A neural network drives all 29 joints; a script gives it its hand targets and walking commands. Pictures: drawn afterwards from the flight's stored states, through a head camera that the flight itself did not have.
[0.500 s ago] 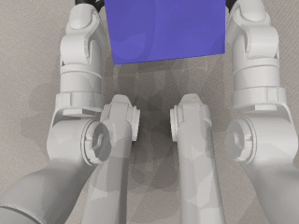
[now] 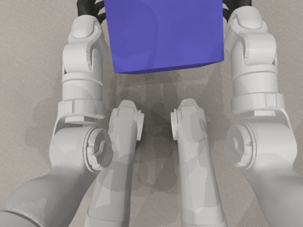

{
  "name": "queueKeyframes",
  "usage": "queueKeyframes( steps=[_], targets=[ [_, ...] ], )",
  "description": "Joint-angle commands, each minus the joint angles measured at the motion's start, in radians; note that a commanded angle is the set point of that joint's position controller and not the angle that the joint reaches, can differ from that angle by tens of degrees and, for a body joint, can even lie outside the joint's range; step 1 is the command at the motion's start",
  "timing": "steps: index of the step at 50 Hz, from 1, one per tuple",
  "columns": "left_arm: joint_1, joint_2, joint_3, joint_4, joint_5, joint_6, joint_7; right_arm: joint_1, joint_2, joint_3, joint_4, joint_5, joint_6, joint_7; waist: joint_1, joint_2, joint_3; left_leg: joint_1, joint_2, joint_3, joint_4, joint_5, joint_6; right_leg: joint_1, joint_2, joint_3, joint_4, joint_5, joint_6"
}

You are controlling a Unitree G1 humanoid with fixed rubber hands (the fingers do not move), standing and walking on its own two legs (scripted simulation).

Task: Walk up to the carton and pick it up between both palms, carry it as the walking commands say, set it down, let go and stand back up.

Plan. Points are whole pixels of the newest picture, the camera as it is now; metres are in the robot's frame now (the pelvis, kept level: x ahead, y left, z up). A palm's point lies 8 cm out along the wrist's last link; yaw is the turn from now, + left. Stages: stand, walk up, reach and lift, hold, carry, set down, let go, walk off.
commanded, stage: reach and lift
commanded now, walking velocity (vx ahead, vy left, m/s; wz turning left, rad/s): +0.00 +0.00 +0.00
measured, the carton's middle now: (164, 35) +0.51 -0.02 -0.15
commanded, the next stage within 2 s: none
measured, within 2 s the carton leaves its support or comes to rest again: neither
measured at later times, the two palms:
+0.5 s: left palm (70, 11) +0.50 +0.13 -0.01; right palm out of the picture +0.51 -0.15 -0.01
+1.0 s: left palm (39, 3) +0.48 +0.14 +0.06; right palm out of the picture +0.49 -0.15 +0.06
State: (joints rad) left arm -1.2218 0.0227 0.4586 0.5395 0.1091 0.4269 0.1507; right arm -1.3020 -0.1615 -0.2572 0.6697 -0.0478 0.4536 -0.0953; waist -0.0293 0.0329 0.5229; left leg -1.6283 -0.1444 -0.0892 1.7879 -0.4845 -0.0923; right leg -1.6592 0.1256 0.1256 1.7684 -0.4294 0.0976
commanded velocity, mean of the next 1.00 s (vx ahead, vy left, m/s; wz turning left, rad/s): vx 0.00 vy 0.00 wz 0.00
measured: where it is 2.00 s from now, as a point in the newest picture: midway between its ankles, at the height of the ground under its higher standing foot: (157, 140)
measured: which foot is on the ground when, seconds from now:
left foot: down 0.00-1.00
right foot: down 0.00-1.00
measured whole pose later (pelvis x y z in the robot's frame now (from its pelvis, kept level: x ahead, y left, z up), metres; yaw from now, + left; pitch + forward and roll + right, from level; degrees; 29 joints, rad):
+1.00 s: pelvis +0.01 +0.00 +0.11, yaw +0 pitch +8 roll +1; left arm -0.99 -0.01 0.39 0.48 0.09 0.44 0.15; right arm -1.06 -0.08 -0.24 0.58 -0.05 0.47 -0.11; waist -0.02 0.01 0.52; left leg -1.12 -0.13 -0.12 1.42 -0.43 -0.07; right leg -1.15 0.12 0.14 1.40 -0.38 0.08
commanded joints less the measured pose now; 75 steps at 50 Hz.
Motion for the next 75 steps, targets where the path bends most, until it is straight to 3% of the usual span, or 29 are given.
queueKeyframes(
  steps=[1,2,4,5,6,7,8,9,16,20,30,35,37,38,40,46,51,52,54,55,57,58,59,61,63,69,71,73,75],
  targets=[
    [-0.795,-1.095,-0.732,-0.097,-0.194,-0.016,-0.279,-0.837,1.188,0.568,-0.294,0.210,-0.069,0.245,0.012,-0.054,-2.426,0.541,-0.050,0.166,-0.223,0.082,0.059,0.761,0.045,-0.193,-0.200,0.110,-0.048],
    [-0.807,-1.108,-0.736,-0.098,-0.200,-0.015,-0.278,-0.779,1.189,0.543,-0.231,0.192,-0.058,0.243,-0.013,-0.062,-2.358,0.532,-0.045,0.158,-0.242,0.080,0.059,0.749,0.043,-0.196,-0.216,0.103,-0.049],
    [-0.783,-1.102,-0.754,-0.128,-0.211,-0.014,-0.280,-0.769,1.202,0.567,-0.263,0.195,-0.059,0.240,-0.003,-0.088,-2.421,0.558,-0.049,0.154,-0.251,0.120,0.058,0.813,0.044,-0.194,-0.224,0.157,-0.045],
    [-0.790,-1.083,-0.776,-0.178,-0.212,-0.012,-0.276,-0.789,1.198,0.595,-0.331,0.223,-0.058,0.237,0.013,-0.051,-2.496,0.643,-0.043,0.156,-0.255,0.134,0.056,0.835,0.048,-0.182,-0.220,0.165,-0.046],
    [-0.799,-1.076,-0.773,-0.139,-0.203,-0.012,-0.273,-0.764,1.197,0.572,-0.252,0.215,-0.056,0.238,0.017,-0.030,-2.418,0.598,-0.041,0.157,-0.262,0.114,0.056,0.784,0.049,-0.178,-0.227,0.141,-0.047],
    [-0.805,-1.083,-0.793,-0.163,-0.212,-0.011,-0.272,-0.737,1.206,0.563,-0.250,0.200,-0.053,0.238,-0.012,-0.042,-2.395,0.600,-0.043,0.152,-0.270,0.095,0.056,0.804,0.050,-0.182,-0.238,0.125,-0.049],
    [-0.787,-1.078,-0.792,-0.189,-0.211,-0.009,-0.271,-0.740,1.199,0.578,-0.290,0.214,-0.051,0.235,0.015,-0.037,-2.458,0.632,-0.039,0.144,-0.271,0.131,0.055,0.833,0.050,-0.184,-0.239,0.144,-0.046],
    [-0.769,-1.087,-0.809,-0.187,-0.221,-0.005,-0.275,-0.716,1.201,0.573,-0.292,0.203,-0.050,0.233,-0.004,-0.037,-2.460,0.637,-0.047,0.150,-0.283,0.128,0.054,0.855,0.052,-0.182,-0.251,0.161,-0.050],
    [-0.774,-1.067,-0.795,-0.231,-0.217,-0.008,-0.262,-0.714,1.221,0.608,-0.300,0.222,-0.035,0.227,0.044,-0.053,-2.460,0.700,-0.042,0.147,-0.329,0.117,0.055,0.923,0.049,-0.163,-0.300,0.137,-0.041],
    [-0.685,-1.111,-0.762,-0.078,-0.197,0.008,-0.273,-0.742,1.185,0.567,-0.285,0.195,-0.053,0.227,0.029,-0.047,-2.281,0.672,-0.038,0.121,-0.368,0.067,0.062,0.863,0.043,-0.162,-0.339,0.067,-0.049],
    [-0.685,-1.115,-0.824,-0.188,-0.212,-0.012,-0.274,-0.614,1.256,0.579,-0.262,0.188,-0.049,0.231,0.017,-0.038,-2.362,0.794,-0.035,0.114,-0.441,0.122,0.043,0.975,0.047,-0.157,-0.394,0.141,-0.051],
    [-0.614,-1.153,-0.826,-0.107,-0.207,-0.010,-0.281,-0.629,1.197,0.593,-0.292,0.180,-0.071,0.233,0.008,0.011,-2.261,0.788,-0.029,0.108,-0.478,0.112,0.039,0.972,0.040,-0.140,-0.439,0.114,-0.061],
    [-0.634,-1.146,-0.855,-0.185,-0.236,-0.015,-0.281,-0.600,1.234,0.614,-0.333,0.181,-0.061,0.229,-0.004,-0.043,-2.353,0.836,-0.037,0.102,-0.494,0.144,0.041,1.062,0.044,-0.137,-0.459,0.150,-0.055],
    [-0.605,-1.164,-0.866,-0.214,-0.239,-0.012,-0.274,-0.641,1.238,0.664,-0.424,0.218,-0.062,0.227,0.025,-0.045,-2.467,0.913,-0.043,0.103,-0.492,0.211,0.043,1.124,0.048,-0.137,-0.459,0.206,-0.042],
    [-0.601,-1.114,-0.847,-0.208,-0.233,-0.009,-0.274,-0.588,1.237,0.639,-0.367,0.187,-0.047,0.217,0.005,-0.084,-2.393,0.864,-0.034,0.107,-0.498,0.164,0.046,1.141,0.044,-0.128,-0.489,0.172,-0.039],
    [-0.588,-1.128,-0.823,-0.151,-0.203,-0.008,-0.273,-0.589,1.252,0.613,-0.314,0.193,-0.053,0.228,0.046,-0.028,-2.211,0.885,-0.025,0.082,-0.583,0.099,0.053,1.084,0.035,-0.121,-0.536,0.083,-0.052],
    [-0.594,-1.140,-0.833,-0.167,-0.202,-0.013,-0.283,-0.537,1.256,0.582,-0.254,0.164,-0.055,0.248,0.031,-0.001,-2.179,0.918,-0.017,0.078,-0.632,0.071,0.041,1.103,0.033,-0.124,-0.589,0.049,-0.064],
    [-0.594,-1.136,-0.788,-0.085,-0.170,-0.013,-0.287,-0.540,1.267,0.538,-0.179,0.152,-0.053,0.254,0.012,-0.014,-2.048,0.887,-0.013,0.073,-0.661,0.002,0.050,1.036,0.032,-0.129,-0.609,-0.017,-0.061],
    [-0.596,-1.165,-0.857,-0.198,-0.209,-0.015,-0.288,-0.553,1.302,0.607,-0.314,0.196,-0.060,0.259,0.039,-0.003,-2.253,1.036,-0.017,0.070,-0.683,0.106,0.035,1.176,0.032,-0.117,-0.627,0.089,-0.064],
    [-0.548,-1.185,-0.827,-0.132,-0.203,-0.008,-0.289,-0.574,1.289,0.614,-0.326,0.192,-0.060,0.252,0.016,-0.029,-2.220,1.028,-0.022,0.068,-0.671,0.129,0.048,1.167,0.037,-0.128,-0.626,0.096,-0.054],
    [-0.555,-1.128,-0.789,-0.088,-0.177,-0.010,-0.298,-0.553,1.299,0.595,-0.249,0.158,-0.047,0.255,0.031,-0.070,-2.130,0.941,-0.019,0.076,-0.693,0.038,0.062,1.144,0.032,-0.108,-0.661,-0.009,-0.054],
    [-0.549,-1.150,-0.833,-0.180,-0.198,-0.012,-0.298,-0.588,1.297,0.651,-0.381,0.197,-0.056,0.255,0.047,-0.041,-2.281,1.049,-0.022,0.075,-0.704,0.129,0.054,1.250,0.038,-0.108,-0.657,0.096,-0.050],
    [-0.539,-1.138,-0.830,-0.160,-0.202,-0.013,-0.297,-0.501,1.302,0.614,-0.285,0.166,-0.045,0.251,0.017,-0.056,-2.182,0.991,-0.021,0.081,-0.699,0.103,0.048,1.214,0.029,-0.102,-0.669,0.080,-0.053],
    [-0.515,-1.185,-0.808,-0.088,-0.187,-0.010,-0.301,-0.494,1.284,0.581,-0.263,0.158,-0.055,0.255,0.027,0.004,-2.078,1.001,-0.011,0.065,-0.738,0.070,0.044,1.170,0.028,-0.108,-0.681,0.037,-0.065],
    [-0.483,-1.205,-0.853,-0.151,-0.207,-0.003,-0.309,-0.528,1.304,0.646,-0.387,0.195,-0.058,0.255,0.029,-0.010,-2.205,1.085,-0.017,0.058,-0.758,0.153,0.046,1.300,0.028,-0.098,-0.705,0.116,-0.060],
    [-0.494,-1.171,-0.887,-0.196,-0.215,-0.021,-0.318,-0.425,1.331,0.648,-0.341,0.166,-0.054,0.257,0.007,-0.046,-2.130,1.098,-0.011,0.056,-0.801,0.165,0.047,1.313,0.025,-0.085,-0.760,0.123,-0.055],
    [-0.423,-1.181,-0.872,-0.133,-0.192,-0.013,-0.328,-0.432,1.328,0.648,-0.356,0.170,-0.060,0.261,0.020,-0.023,-2.072,1.116,-0.006,0.046,-0.830,0.152,0.052,1.298,0.018,-0.088,-0.777,0.111,-0.055],
    [-0.433,-1.201,-0.906,-0.221,-0.213,-0.019,-0.324,-0.387,1.371,0.681,-0.385,0.194,-0.052,0.265,0.032,-0.038,-2.166,1.225,-0.007,0.044,-0.853,0.239,0.054,1.392,0.018,-0.092,-0.800,0.193,-0.047],
    [-0.400,-1.149,-0.849,-0.136,-0.195,-0.017,-0.332,-0.361,1.340,0.633,-0.314,0.151,-0.045,0.261,0.016,-0.068,-1.986,1.137,-0.006,0.045,-0.863,0.165,0.063,1.328,0.015,-0.080,-0.826,0.104,-0.049]
  ],
)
